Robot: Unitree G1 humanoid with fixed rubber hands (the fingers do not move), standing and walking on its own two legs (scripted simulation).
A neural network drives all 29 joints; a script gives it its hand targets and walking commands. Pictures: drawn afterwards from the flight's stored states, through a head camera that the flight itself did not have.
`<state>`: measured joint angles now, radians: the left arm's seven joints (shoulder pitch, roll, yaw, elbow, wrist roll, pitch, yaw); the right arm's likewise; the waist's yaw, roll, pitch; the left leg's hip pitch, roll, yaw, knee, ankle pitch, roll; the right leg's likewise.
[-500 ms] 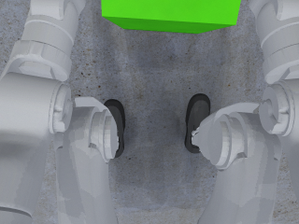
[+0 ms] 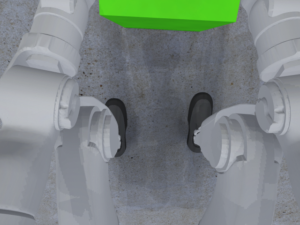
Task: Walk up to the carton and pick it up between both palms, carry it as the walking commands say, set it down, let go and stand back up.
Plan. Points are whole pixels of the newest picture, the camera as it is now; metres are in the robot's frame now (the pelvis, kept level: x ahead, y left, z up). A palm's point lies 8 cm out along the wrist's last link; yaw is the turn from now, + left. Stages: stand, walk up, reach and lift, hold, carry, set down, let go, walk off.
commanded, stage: reach and lift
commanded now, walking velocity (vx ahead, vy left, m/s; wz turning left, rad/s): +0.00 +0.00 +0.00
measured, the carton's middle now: out of the picture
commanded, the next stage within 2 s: none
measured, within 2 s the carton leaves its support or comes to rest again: leaves its support in 0.56 s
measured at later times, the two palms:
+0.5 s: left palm out of the picture +0.57 +0.14 -0.17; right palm out of the picture +0.57 -0.16 -0.18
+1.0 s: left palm out of the picture +0.56 +0.15 -0.12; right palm out of the picture +0.57 -0.15 -0.12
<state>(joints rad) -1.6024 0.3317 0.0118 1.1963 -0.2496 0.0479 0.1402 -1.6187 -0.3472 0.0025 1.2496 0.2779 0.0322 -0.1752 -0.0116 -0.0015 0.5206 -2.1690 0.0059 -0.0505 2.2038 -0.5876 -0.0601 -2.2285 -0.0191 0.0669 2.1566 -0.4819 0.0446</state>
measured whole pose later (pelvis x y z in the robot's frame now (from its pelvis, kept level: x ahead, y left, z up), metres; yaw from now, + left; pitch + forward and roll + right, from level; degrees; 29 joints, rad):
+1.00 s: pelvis -0.01 +0.00 +0.02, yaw +1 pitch +29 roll +1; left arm -1.51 0.25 0.33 0.83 0.00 0.35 0.10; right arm -1.58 -0.25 -0.27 0.92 0.01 0.32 -0.17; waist -0.02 0.00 0.52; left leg -2.09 -0.01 -0.05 2.15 -0.57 -0.06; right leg -2.14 0.00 0.09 2.11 -0.48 0.06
